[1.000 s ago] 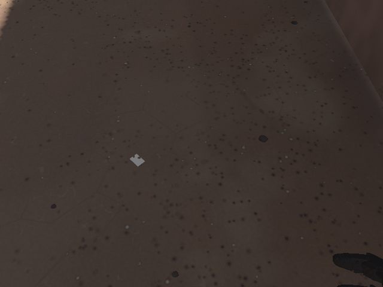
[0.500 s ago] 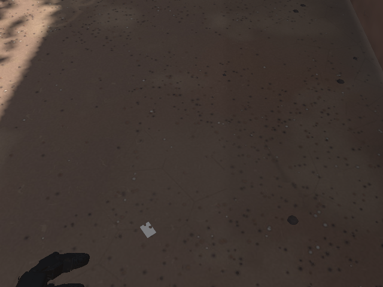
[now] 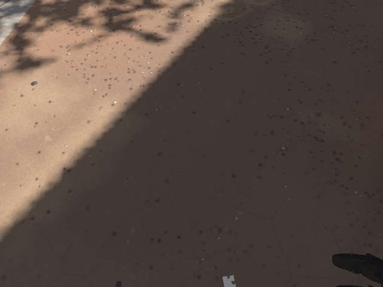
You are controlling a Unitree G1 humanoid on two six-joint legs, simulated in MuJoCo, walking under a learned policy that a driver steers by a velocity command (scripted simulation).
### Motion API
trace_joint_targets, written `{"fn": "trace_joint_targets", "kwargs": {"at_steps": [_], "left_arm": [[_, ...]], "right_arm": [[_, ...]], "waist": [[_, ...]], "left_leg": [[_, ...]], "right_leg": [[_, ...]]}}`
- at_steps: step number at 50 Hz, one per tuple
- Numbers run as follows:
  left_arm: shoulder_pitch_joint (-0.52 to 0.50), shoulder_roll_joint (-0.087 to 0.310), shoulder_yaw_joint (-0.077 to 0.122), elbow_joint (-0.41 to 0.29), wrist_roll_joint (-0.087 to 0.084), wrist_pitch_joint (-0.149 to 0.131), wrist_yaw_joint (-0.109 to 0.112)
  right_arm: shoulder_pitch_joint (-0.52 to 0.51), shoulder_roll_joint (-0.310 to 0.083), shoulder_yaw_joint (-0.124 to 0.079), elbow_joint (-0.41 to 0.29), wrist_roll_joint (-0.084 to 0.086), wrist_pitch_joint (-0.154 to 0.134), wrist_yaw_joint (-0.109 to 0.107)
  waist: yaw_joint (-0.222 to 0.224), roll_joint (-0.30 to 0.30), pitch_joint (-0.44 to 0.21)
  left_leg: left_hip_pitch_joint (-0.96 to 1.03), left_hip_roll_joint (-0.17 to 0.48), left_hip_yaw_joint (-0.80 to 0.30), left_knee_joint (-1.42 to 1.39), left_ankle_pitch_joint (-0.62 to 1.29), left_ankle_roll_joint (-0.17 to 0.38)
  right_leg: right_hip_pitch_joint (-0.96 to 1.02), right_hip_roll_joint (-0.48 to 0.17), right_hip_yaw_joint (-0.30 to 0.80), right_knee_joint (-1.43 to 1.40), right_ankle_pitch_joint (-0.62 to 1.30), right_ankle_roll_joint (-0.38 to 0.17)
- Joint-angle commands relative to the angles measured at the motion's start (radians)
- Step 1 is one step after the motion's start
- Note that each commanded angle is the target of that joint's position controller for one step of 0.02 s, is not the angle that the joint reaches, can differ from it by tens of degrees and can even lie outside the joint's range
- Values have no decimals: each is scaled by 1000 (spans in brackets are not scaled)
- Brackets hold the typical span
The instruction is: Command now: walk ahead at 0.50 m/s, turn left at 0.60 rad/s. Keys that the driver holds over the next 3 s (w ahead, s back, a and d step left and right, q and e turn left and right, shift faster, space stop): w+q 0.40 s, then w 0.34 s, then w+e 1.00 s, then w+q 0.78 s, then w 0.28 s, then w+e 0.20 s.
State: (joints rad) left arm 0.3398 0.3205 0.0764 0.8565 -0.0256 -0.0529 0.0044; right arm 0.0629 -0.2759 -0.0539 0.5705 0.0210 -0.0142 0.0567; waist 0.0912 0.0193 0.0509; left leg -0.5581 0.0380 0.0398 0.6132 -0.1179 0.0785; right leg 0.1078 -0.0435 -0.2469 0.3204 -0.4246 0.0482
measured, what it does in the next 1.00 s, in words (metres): walks ahead: left foot, then right foot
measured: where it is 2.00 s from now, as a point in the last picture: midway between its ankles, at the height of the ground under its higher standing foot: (194, 133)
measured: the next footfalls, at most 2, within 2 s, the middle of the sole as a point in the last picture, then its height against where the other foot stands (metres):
left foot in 0.02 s outside the picture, level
right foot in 0.50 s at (231, 275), level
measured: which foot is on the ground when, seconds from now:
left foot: up 0.00-0.00, down 0.02-0.52, up 0.54-0.96, down 0.98-1.00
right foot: down 0.00-0.04, up 0.06-0.48, down 0.50-1.00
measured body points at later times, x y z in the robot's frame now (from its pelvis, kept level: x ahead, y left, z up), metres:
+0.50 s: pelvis +0.30 +0.01 +0.00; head +0.32 +0.02 +0.45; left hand +0.46 +0.30 -0.07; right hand +0.41 -0.27 -0.10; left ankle +0.14 +0.10 -0.72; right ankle +0.45 -0.07 -0.73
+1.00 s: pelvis +0.55 +0.10 +0.00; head +0.57 +0.12 +0.45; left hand +0.43 +0.36 -0.12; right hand +0.86 -0.03 -0.05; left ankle +0.62 +0.25 -0.73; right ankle +0.45 -0.07 -0.72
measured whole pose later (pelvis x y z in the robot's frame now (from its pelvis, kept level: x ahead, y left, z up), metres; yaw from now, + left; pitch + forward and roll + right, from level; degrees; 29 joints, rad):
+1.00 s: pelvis +0.55 +0.10 +0.00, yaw +15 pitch +2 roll -1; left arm 0.46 0.30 0.05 0.87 -0.02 -0.05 0.00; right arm 0.00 -0.25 -0.03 0.63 0.00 -0.10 0.03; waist 0.11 0.00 0.02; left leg -0.44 0.01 -0.03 0.47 -0.09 0.01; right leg -0.04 0.01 0.08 0.45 -0.43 0.00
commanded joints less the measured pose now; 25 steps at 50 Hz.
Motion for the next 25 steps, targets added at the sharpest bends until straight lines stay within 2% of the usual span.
{"fn": "trace_joint_targets", "kwargs": {"at_steps": [1,2,3,4,5,6,7,8,11,14,16,19,21,23,24,25], "left_arm": [[-49,188,39,-70,-4,2,17],[33,53,-6,-119,50,-12,6],[-4,60,-21,-150,35,-50,-7],[-136,145,3,-177,-9,-72,-17],[-170,134,-3,-194,-15,-85,-18],[-163,125,-3,-179,8,-87,-10],[-144,132,3,-171,26,-80,-6],[-127,132,6,-167,31,-68,-8],[-141,91,-3,-169,44,-43,-7],[-265,52,-19,-202,42,-41,-9],[-340,39,-26,-219,36,-47,-17],[-398,63,-19,-242,20,-57,-29],[-382,88,-9,-240,18,-63,-36],[-321,100,1,-225,20,-70,-38],[-247,110,12,-204,27,-73,-34],[-139,143,24,-189,41,-78,-29]], "right_arm": [[327,-211,-102,12,2,3,-20],[366,-327,-122,24,12,5,-39],[375,-309,-106,-16,10,-14,-32],[357,-232,-82,-1,0,-30,-24],[311,-209,-73,7,-2,-39,-24],[240,-181,-63,0,-2,-42,-27],[189,-158,-54,-11,-11,-43,-30],[164,-150,-50,-20,-19,-43,-34],[173,-164,-53,1,-14,-50,-51],[216,-182,-58,30,-8,-45,-67],[246,-189,-61,47,-3,-39,-73],[294,-192,-63,77,5,-34,-75],[302,-177,-59,89,6,-30,-78],[300,-167,-58,100,0,-24,-79],[299,-145,-50,102,-3,-22,-77],[307,-99,-32,98,-11,-23,-72]], "waist": [[-247,-67,-194],[-172,209,-279],[-184,202,-461],[-226,91,-341],[-192,62,-221],[-142,-4,-153],[-103,12,-120],[-78,33,-109],[-68,26,-84],[-110,38,-48],[-141,50,-37],[-161,61,-31],[-148,79,-38],[-120,110,-44],[-83,109,-72],[-34,72,-172]], "left_leg": [[535,-97,22,-75,-4,97],[910,171,-433,-76,-25,236],[1020,306,-889,-265,-267,368],[942,275,-768,-318,-257,295],[795,237,-640,-326,-186,260],[648,194,-538,-329,-78,229],[538,160,-468,-345,25,217],[468,140,-440,-367,74,215],[349,108,-355,-392,192,223],[302,59,-298,-387,139,182],[280,41,-292,-376,68,154],[317,70,-358,-333,-5,138],[386,99,-410,-274,-23,125],[424,116,-433,-216,30,108],[424,85,-418,-148,105,88],[381,31,-366,36,119,55]], "right_leg": [[-218,-178,27,491,1002,-99],[-659,-45,42,864,132,-40],[-851,77,280,1060,-196,-30],[-945,18,339,1072,-97,-47],[-941,-18,327,995,-4,-60],[-879,-55,327,910,57,-53],[-805,-77,332,845,98,-43],[-752,-84,332,818,122,-32],[-715,-67,302,699,190,15],[-699,-32,297,468,386,35],[-640,4,294,328,491,34],[-597,27,319,233,519,19],[-584,24,337,194,469,-3],[-520,24,315,177,392,-38],[-417,36,289,144,377,-65],[-227,-37,346,158,372,-115]]}}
